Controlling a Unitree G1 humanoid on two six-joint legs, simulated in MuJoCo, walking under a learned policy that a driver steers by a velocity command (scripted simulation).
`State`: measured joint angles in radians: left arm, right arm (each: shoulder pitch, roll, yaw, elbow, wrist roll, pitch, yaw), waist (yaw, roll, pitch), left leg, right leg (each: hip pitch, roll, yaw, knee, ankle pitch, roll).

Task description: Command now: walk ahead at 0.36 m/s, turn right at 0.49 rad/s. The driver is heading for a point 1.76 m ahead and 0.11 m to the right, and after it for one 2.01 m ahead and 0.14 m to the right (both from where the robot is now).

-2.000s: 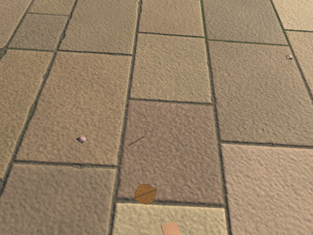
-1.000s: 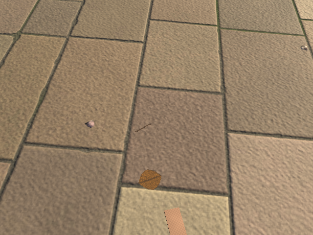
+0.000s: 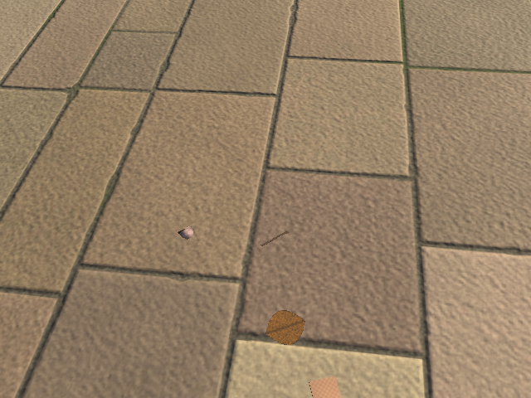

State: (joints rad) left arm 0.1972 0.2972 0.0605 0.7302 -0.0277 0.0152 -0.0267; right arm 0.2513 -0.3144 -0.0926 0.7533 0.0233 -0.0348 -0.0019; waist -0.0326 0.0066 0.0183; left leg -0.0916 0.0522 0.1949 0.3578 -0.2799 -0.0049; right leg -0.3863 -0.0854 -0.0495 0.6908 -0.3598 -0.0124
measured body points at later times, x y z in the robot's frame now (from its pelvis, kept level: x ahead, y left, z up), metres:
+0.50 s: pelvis +0.24 -0.05 -0.02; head +0.27 -0.09 +0.43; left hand +0.31 +0.24 -0.12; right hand +0.43 -0.34 -0.08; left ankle +0.43 +0.01 -0.73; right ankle +0.03 -0.12 -0.74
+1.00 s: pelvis +0.51 -0.15 -0.01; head +0.53 -0.16 +0.44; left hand +0.79 +0.03 -0.06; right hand +0.46 -0.44 -0.14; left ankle +0.43 +0.01 -0.74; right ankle +0.59 -0.29 -0.74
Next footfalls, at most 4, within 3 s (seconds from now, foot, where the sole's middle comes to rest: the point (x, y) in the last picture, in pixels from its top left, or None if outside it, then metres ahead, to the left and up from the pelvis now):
0.04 right None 0.07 -0.12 -0.78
0.52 left None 0.47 0.00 -0.78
0.98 right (393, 338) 0.63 -0.29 -0.78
1.50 left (285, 255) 0.90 -0.03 -0.78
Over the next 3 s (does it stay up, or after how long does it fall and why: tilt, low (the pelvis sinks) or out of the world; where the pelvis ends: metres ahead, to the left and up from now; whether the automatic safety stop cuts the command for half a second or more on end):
stays up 1.57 -0.10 -0.02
